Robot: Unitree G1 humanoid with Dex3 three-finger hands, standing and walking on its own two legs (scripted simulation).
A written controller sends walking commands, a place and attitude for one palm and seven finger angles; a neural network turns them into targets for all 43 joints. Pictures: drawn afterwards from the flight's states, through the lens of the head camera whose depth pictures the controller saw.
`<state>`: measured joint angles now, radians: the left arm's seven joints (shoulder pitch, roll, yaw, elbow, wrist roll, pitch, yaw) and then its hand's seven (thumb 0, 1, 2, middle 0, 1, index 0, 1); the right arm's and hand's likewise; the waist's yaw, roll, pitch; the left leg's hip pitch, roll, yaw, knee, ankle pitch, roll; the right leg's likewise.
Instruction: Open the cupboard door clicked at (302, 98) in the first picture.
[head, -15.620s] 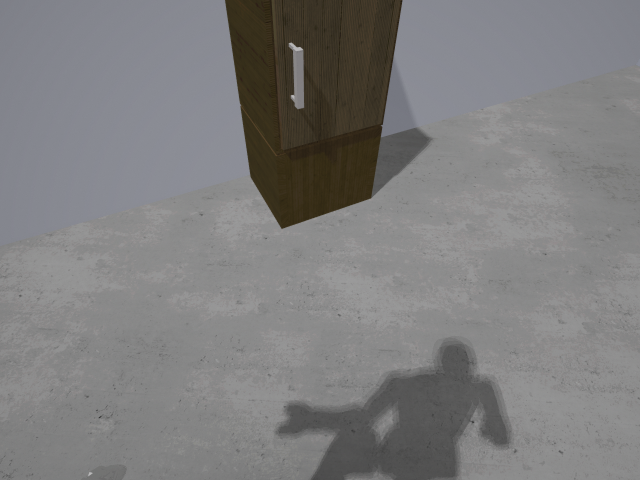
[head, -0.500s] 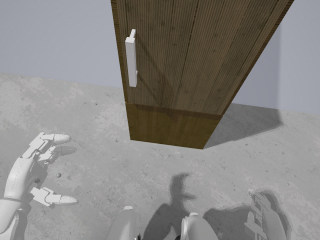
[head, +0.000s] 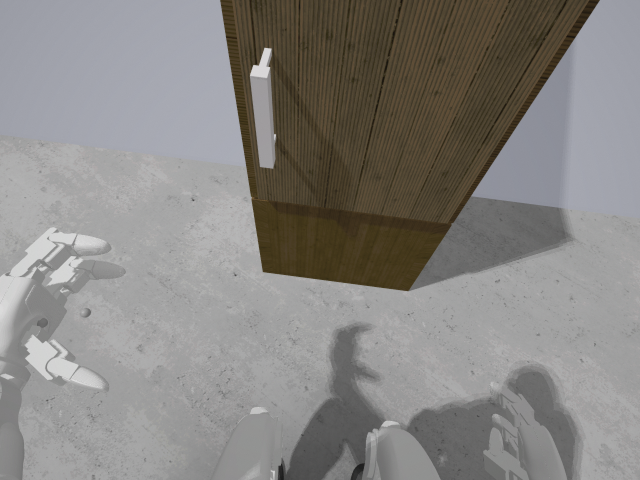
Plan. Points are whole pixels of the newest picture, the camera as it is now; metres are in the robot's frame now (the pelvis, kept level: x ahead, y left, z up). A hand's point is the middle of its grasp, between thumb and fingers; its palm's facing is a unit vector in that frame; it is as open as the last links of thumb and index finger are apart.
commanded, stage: raise the hand with hooked fingers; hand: left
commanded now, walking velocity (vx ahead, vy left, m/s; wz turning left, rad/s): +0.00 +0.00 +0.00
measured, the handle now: (267, 113) +0.62 +0.13 +0.03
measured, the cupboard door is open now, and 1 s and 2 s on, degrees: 0 0 0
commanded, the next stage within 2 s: move the hooked fingers beside the handle in 0.42 s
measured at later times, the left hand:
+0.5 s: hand (97, 314) +0.28 +0.26 +0.04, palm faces -0.06 -1.00 -0.07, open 14.0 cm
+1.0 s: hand (133, 249) +0.36 +0.25 +0.04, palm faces -0.07 -1.00 -0.03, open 14.0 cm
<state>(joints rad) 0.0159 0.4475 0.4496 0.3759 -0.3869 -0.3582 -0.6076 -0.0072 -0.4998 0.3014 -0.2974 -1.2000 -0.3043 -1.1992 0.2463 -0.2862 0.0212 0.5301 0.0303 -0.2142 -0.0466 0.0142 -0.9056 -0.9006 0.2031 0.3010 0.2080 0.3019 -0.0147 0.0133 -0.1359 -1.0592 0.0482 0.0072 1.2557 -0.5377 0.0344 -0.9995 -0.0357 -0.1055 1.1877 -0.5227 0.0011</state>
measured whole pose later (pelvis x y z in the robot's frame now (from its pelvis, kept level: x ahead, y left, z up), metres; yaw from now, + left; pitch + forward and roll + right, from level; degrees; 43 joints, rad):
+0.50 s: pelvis +0.00 -0.01 +0.00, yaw +0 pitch +20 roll -3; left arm 0.04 0.43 0.44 0.37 -0.39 -0.38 -0.60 -0.01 -0.50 0.30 -0.30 -1.20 -0.30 -1.20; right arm 0.24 -0.28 0.02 0.52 0.03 -0.20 -0.04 0.01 -0.91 -0.90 0.20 0.30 0.21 0.30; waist -0.02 0.02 -0.15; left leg -1.06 0.05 0.00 1.25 -0.54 0.02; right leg -1.00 -0.03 -0.11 1.19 -0.53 -0.01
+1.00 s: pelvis +0.00 -0.01 +0.00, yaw -1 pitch +21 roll -3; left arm -0.28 0.47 0.44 0.62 -0.31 -0.35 -0.55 -0.01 -0.50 0.30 -0.30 -1.20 -0.31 -1.20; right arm 0.27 -0.28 0.03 0.56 0.03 -0.14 -0.05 0.01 -0.91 -0.90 0.20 0.30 0.21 0.30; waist -0.06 0.01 -0.14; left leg -1.09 0.06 0.01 1.25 -0.53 0.02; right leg -1.04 -0.02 -0.10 1.20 -0.52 -0.01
